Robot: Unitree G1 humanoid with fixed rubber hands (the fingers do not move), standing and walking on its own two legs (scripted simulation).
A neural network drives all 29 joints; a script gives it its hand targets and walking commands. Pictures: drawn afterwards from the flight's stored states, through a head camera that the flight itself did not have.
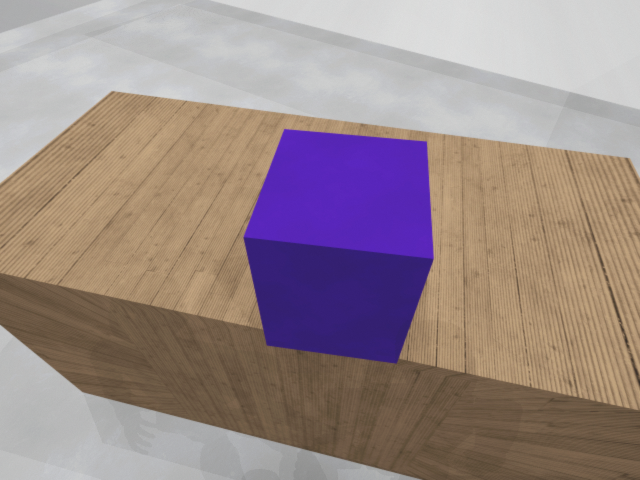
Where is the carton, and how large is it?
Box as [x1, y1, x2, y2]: [244, 129, 433, 363]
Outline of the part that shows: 284,129 244,234 245,246 267,345 396,363 433,259 426,142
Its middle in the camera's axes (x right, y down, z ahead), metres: +0.03 +0.01 +0.57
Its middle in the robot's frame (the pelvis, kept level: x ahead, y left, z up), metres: +0.43 +0.00 +0.04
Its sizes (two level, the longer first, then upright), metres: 0.210 0.200 0.250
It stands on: a pedestal, 0.68 m high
